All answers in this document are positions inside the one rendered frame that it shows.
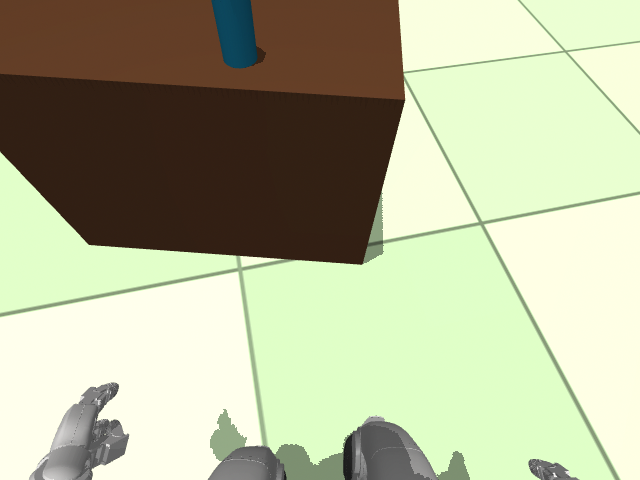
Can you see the right robot hand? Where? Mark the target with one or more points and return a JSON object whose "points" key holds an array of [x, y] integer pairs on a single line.
{"points": [[547, 471]]}

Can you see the can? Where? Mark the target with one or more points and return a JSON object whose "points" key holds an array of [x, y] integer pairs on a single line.
{"points": [[235, 27]]}

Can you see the left robot arm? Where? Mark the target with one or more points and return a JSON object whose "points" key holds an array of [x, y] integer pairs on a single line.
{"points": [[64, 463]]}

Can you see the left robot hand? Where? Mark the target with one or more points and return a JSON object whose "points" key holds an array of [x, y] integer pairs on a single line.
{"points": [[79, 427]]}

